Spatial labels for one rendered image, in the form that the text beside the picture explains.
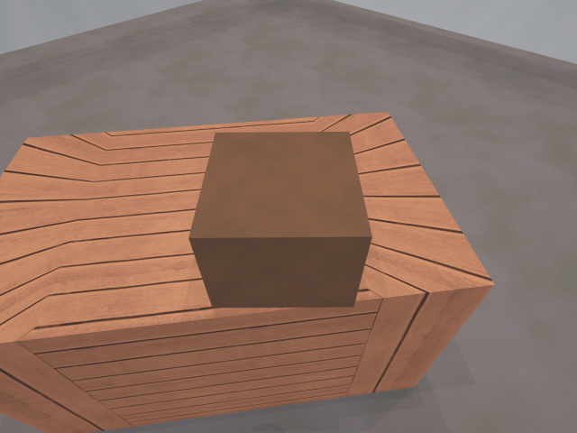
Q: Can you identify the pedestal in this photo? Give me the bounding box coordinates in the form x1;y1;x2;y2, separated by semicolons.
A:
0;112;495;433

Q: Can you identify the carton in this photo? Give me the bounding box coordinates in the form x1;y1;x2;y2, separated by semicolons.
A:
188;132;372;308

